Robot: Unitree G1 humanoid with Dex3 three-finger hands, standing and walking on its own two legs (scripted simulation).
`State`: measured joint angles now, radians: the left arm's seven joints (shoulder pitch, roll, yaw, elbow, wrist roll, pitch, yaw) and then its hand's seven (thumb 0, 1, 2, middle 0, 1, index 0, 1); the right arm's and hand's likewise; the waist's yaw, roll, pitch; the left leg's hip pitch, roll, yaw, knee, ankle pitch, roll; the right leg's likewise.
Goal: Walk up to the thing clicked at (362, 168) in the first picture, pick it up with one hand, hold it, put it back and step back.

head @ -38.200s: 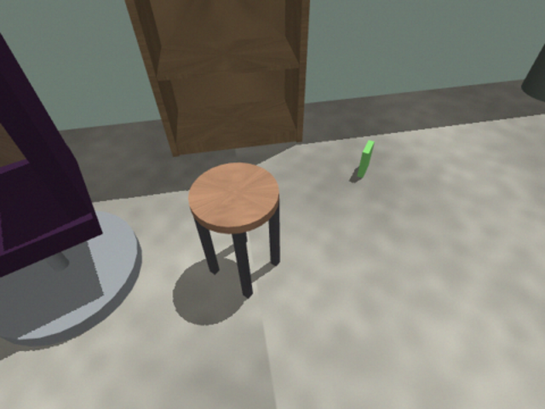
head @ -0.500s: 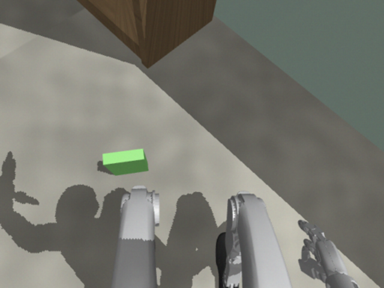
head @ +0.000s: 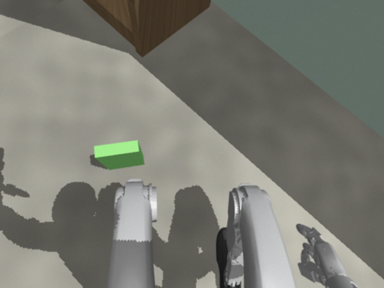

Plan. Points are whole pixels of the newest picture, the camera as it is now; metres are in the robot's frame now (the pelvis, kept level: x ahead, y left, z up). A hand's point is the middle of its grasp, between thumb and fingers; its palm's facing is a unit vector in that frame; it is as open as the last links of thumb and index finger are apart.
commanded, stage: go down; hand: left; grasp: from the side
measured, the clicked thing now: (122, 156) +0.42 +0.23 -0.32
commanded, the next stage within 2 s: approach in 0.46 s
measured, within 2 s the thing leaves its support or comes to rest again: neither
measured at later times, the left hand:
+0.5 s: hand out of the picture +0.34 +0.43 -0.02, palm faces +0.25 -0.97 -0.08, open 17.4 cm
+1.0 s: hand (48, 163) +0.35 +0.36 -0.16, palm faces +0.18 -0.98 +0.06, open 17.4 cm
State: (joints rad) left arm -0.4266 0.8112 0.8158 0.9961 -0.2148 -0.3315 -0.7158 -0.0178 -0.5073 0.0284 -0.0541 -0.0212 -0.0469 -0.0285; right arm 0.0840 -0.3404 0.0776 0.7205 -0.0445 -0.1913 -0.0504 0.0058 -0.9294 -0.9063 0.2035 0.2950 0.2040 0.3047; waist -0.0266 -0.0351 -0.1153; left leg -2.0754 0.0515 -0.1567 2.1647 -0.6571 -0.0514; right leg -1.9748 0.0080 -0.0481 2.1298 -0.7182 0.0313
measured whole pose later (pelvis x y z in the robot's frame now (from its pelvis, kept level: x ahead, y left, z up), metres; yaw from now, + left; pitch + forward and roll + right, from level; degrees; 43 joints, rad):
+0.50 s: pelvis +0.00 +0.00 -0.02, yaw +0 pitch +32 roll -6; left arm -0.46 0.83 0.84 1.01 -0.23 -0.35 -0.74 -0.02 -0.51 0.03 -0.05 -0.02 -0.04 -0.03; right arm 0.07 -0.35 0.08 0.72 -0.05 -0.19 -0.03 0.00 -0.93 -0.91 0.20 0.30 0.20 0.30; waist -0.03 -0.04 -0.10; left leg -2.13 0.05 -0.16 2.22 -0.67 -0.05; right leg -2.02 0.01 -0.04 2.19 -0.73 0.04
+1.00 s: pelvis -0.01 +0.00 -0.09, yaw -4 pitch +25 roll -7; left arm -0.52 0.78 0.82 1.26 -0.35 -0.73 -0.80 -0.02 -0.53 0.01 -0.08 -0.05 -0.06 -0.07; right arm -0.06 -0.36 0.21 0.68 -0.13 -0.20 0.01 0.01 -0.92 -0.90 0.20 0.30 0.20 0.31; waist -0.11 -0.15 0.04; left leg -2.24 0.05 -0.24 2.47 -0.68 -0.07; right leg -2.14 0.06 -0.08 2.40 -0.71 0.04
